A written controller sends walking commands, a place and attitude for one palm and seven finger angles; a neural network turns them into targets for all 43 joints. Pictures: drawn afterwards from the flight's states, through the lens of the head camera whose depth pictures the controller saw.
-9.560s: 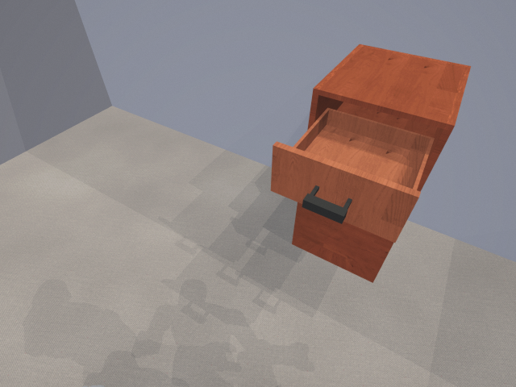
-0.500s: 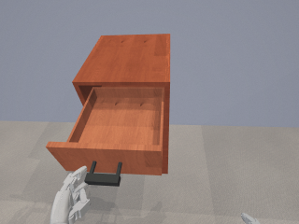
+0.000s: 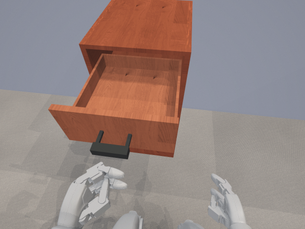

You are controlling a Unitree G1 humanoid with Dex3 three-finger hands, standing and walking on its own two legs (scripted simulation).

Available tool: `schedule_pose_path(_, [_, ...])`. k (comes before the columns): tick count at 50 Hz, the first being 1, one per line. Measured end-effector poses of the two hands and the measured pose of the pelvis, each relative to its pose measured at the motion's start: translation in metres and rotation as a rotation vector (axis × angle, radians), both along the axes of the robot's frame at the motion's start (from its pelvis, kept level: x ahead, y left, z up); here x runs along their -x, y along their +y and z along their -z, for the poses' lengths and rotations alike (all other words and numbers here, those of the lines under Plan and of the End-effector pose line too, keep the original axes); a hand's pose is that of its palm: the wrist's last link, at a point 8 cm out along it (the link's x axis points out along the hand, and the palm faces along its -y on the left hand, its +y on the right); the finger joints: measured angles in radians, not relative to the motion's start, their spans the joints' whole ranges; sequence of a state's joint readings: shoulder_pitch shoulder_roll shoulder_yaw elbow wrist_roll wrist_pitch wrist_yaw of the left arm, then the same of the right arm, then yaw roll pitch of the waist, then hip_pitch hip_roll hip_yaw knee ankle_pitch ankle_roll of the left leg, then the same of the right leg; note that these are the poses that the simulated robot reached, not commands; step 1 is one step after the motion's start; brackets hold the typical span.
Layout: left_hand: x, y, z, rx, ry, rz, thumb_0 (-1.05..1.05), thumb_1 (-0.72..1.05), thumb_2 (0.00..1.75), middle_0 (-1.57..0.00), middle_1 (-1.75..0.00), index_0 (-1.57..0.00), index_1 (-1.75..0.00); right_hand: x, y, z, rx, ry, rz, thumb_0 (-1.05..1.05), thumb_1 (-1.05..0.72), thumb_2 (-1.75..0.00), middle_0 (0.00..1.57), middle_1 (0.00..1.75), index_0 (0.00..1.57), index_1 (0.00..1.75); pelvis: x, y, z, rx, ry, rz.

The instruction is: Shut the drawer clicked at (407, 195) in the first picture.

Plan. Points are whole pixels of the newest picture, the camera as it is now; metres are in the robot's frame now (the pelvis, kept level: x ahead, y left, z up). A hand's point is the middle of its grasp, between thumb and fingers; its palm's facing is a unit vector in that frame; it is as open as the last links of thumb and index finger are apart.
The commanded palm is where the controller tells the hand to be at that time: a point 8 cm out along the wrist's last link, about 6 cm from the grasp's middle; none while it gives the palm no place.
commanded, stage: raise the hand and make a fist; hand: left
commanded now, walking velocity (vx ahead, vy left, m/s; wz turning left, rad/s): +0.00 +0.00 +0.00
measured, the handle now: (112, 143) +0.34 +0.15 +0.01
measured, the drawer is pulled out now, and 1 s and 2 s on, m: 0.29 0.29 0.29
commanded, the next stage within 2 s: bring the fist close to the handle in 1.18 s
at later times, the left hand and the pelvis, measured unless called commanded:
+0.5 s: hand (102, 203) +0.16 +0.11 +0.10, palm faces -0.04 -1.00 +0.00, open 3.1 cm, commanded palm +0.12 +0.17 +0.10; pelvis +0.02 +0.00 +0.01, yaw -1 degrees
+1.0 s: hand (101, 206) +0.16 +0.11 +0.12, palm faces -0.05 -1.00 -0.02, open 3.3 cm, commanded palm +0.11 +0.17 +0.12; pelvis +0.03 +0.00 +0.02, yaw +0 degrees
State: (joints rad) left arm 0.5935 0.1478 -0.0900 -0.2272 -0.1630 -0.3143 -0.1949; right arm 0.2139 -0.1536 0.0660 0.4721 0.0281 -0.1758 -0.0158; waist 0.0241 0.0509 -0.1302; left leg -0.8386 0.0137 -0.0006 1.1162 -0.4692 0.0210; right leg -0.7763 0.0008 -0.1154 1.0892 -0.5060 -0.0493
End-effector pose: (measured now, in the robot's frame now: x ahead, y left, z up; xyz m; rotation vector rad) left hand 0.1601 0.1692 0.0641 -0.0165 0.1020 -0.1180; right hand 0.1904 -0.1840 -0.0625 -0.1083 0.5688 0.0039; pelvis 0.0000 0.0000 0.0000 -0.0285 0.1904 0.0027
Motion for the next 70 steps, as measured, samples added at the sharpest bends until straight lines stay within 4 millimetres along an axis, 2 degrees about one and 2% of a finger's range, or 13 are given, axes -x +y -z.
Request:
schedule_pose_path(4, [0.002, 0.0, -0.003, -0.009, 0.025, -0.012, 0.02, 0.9, 0.9, -0.82, -0.98, -0.83, -0.98, 0.026, -0.014, 0.006, 0.029, 0.073, 0.056, 0.02, -0.9, -0.9, 0.21, 0.3, 0.2, 0.3, -0.002, 0.002, -0.003, -0.004, 0.002, 0.01])
schedule_pose_path(7, [0.003, 0.006, -0.005, -0.018, 0.011, -0.059, 0.02, 0.9, 0.9, -0.89, -1.04, -0.89, -1.05, 0.036, -0.029, 0.008, 0.068, 0.102, 0.087, 0.02, -0.9, -0.9, 0.21, 0.3, 0.2, 0.3, -0.003, 0.003, -0.003, -0.005, 0.006, 0.014])
schedule_pose_path(11, [0.005, 0.012, -0.012, -0.028, -0.025, -0.088, 0.02, 0.9, 0.9, -0.97, -1.13, -0.96, -1.13, 0.037, -0.047, 0.004, 0.113, 0.099, 0.112, 0.02, -0.9, -0.9, 0.21, 0.3, 0.2, 0.3, -0.005, 0.004, -0.001, -0.004, 0.007, 0.014])
schedule_pose_path(15, [0.005, 0.007, -0.021, -0.018, -0.051, -0.059, 0.02, 0.9, 0.9, -1.04, -1.22, -1.04, -1.22, 0.025, -0.055, -0.007, 0.131, 0.052, 0.127, 0.02, -0.9, -0.9, 0.2, 0.3, 0.2, 0.3, -0.009, 0.006, -0.002, -0.002, 0.002, 0.013])
schedule_pose_path(20, [0.007, -0.003, -0.029, -0.008, -0.043, -0.035, 0.02, 0.9, 0.9, -1.14, -1.33, -1.14, -1.33, 0.004, -0.05, -0.023, 0.112, -0.024, 0.128, 0.02, -0.91, -0.9, 0.2, 0.3, 0.2, 0.3, -0.015, 0.006, -0.006, -0.006, -0.008, 0.016])
schedule_pose_path(24, [0.013, -0.002, -0.034, -0.02, -0.025, -0.063, 0.02, 0.9, 0.9, -1.23, -1.41, -1.22, -1.41, -0.014, -0.039, -0.033, 0.083, -0.065, 0.103, 0.02, -0.91, -0.9, 0.2, 0.3, 0.2, 0.3, -0.019, 0.005, -0.009, -0.008, -0.018, 0.015])
schedule_pose_path(32, [0.022, -0.002, -0.049, -0.022, -0.045, -0.096, 0.02, 0.9, 0.9, -1.35, -1.55, -1.35, -1.55, -0.033, -0.019, -0.038, 0.039, -0.095, 0.031, 0.02, -0.9, -0.9, 0.2, 0.3, 0.2, 0.3, -0.024, 0.003, -0.012, -0.005, -0.027, 0.003])
schedule_pose_path(38, [0.022, -0.006, -0.055, -0.034, -0.046, -0.063, 0.02, 0.9, 0.9, -1.38, -1.58, -1.38, -1.58, -0.031, -0.02, -0.035, 0.026, -0.076, 0.037, 0.02, -0.9, -0.9, 0.21, 0.3, 0.2, 0.3, -0.025, 0.001, -0.013, -0.006, -0.03, 0.003])
schedule_pose_path(54, [0.024, -0.003, -0.053, -0.044, -0.019, -0.068, 0.02, 0.9, 0.9, -1.4, -1.6, -1.4, -1.6, -0.012, -0.047, -0.032, 0.061, -0.04, 0.111, 0.02, -0.9, -0.9, 0.2, 0.3, 0.2, 0.3, -0.027, -0.004, -0.015, -0.011, -0.034, 0.009])
schedule_pose_path(62, [0.027, -0.006, -0.059, -0.031, -0.053, -0.07, 0.02, 0.9, 0.9, -1.4, -1.6, -1.4, -1.6, -0.014, -0.043, -0.034, 0.048, -0.07, 0.107, 0.02, -0.91, -0.9, 0.2, 0.3, 0.2, 0.3, -0.025, -0.003, -0.014, -0.012, -0.038, 0.01])
schedule_pose_path(70, [0.029, -0.002, -0.047, -0.034, -0.024, -0.071, 0.02, 0.9, 0.9, -1.4, -1.6, -1.4, -1.6, -0.017, -0.036, -0.033, 0.047, -0.069, 0.081, 0.02, -0.9, -0.9, 0.2, 0.3, 0.2, 0.3, -0.021, -0.002, -0.012, -0.009, -0.033, 0.005])
